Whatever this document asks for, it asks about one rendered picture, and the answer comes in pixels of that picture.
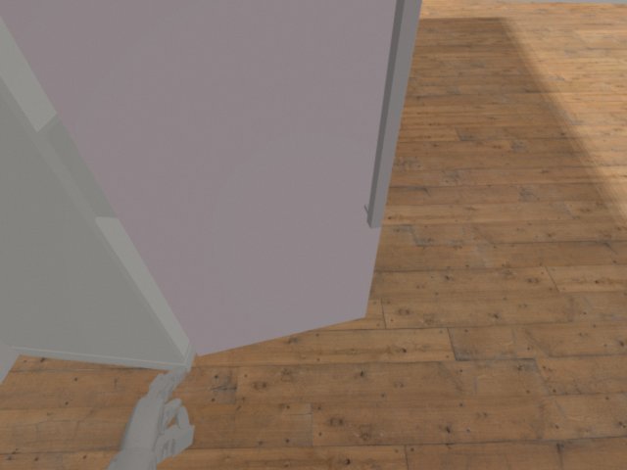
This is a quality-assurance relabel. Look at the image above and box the robot left hand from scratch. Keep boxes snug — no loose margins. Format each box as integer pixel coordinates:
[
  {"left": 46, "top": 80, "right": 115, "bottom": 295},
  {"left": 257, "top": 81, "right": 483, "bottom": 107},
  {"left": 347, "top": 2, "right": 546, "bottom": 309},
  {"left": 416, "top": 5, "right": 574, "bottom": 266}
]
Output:
[{"left": 120, "top": 366, "right": 195, "bottom": 465}]

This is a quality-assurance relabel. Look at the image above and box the fridge door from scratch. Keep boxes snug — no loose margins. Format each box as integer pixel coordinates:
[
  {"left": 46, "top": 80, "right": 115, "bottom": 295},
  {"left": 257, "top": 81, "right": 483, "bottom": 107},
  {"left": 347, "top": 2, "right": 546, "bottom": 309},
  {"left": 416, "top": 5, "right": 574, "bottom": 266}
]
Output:
[{"left": 0, "top": 0, "right": 422, "bottom": 356}]

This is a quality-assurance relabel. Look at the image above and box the robot left forearm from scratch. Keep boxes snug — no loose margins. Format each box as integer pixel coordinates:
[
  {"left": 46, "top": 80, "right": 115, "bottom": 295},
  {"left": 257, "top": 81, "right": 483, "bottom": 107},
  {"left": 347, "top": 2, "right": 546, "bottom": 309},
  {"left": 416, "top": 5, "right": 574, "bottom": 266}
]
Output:
[{"left": 106, "top": 447, "right": 157, "bottom": 470}]

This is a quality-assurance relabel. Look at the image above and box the handle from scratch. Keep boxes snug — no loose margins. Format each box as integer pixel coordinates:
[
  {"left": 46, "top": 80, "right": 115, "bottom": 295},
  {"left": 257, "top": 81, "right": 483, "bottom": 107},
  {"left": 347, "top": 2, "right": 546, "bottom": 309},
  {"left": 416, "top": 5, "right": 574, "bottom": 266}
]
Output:
[{"left": 364, "top": 0, "right": 422, "bottom": 229}]

